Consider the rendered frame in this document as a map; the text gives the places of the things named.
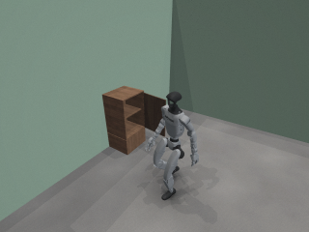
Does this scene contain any robot head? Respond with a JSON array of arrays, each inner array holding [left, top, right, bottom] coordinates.
[[166, 91, 183, 115]]

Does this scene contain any robot left hand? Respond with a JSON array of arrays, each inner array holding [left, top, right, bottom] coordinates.
[[190, 153, 199, 166]]

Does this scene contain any robot right thigh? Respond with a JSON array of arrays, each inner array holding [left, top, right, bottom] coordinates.
[[154, 137, 168, 167]]

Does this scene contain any robot right hand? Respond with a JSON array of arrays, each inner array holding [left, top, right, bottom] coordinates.
[[145, 137, 155, 151]]

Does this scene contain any right robot upper arm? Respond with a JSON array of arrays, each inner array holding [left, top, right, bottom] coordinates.
[[160, 104, 169, 126]]

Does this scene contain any robot left forearm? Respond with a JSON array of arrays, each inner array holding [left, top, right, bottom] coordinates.
[[189, 131, 198, 155]]

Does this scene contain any left robot upper arm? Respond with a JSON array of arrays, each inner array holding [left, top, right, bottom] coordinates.
[[178, 114, 195, 137]]

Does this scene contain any cupboard door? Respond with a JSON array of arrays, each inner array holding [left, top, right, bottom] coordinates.
[[143, 93, 166, 136]]

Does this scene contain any robot right forearm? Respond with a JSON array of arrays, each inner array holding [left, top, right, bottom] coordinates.
[[152, 122, 164, 139]]

